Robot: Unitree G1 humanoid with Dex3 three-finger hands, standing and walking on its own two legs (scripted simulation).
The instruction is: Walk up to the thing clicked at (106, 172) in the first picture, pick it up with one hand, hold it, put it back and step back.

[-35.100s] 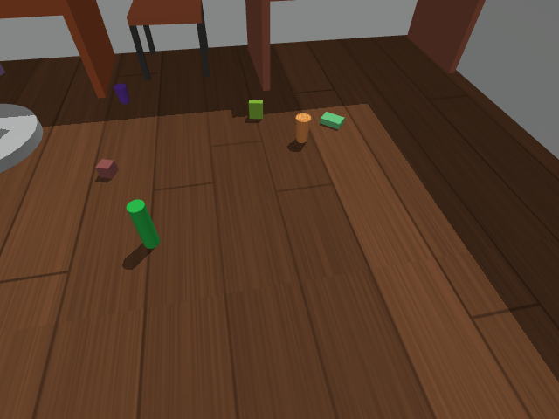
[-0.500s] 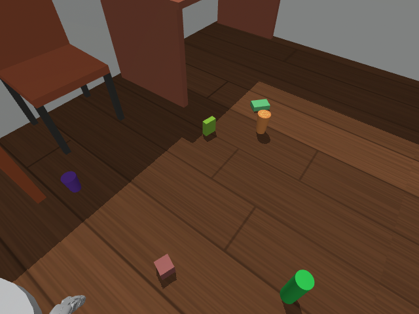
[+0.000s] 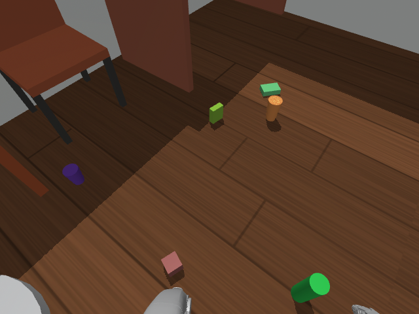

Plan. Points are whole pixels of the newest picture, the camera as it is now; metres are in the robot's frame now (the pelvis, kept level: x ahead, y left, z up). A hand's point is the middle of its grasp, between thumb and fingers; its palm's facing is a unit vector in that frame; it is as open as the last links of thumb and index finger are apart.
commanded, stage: walk up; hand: left
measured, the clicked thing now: (172, 264) +0.35 +0.19 -0.73
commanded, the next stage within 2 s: none
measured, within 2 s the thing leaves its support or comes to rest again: neither
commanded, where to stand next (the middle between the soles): -0.04 -0.04 m, yaw +0 degrees
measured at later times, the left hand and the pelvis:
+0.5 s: hand out of the picture +0.01 +0.26 -0.18, palm faces -0.12 -0.92 -0.37, open 7.3 cm; pelvis -0.09 -0.02 -0.03, yaw -5 degrees
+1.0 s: hand out of the picture -0.07 +0.28 -0.14, palm faces +0.01 -0.92 -0.40, open 7.4 cm; pelvis -0.10 -0.01 +0.00, yaw +2 degrees
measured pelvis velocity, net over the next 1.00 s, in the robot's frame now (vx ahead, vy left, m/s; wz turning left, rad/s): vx -0.10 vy -0.01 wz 0.04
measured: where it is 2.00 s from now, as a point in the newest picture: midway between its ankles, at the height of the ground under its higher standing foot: outside the picture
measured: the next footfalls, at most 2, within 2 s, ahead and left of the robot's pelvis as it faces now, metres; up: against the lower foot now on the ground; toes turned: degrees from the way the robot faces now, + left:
left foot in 0.06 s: +0.14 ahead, +0.13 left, +0.00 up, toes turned +1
right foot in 0.48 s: -0.09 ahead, -0.16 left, +0.00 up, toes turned -2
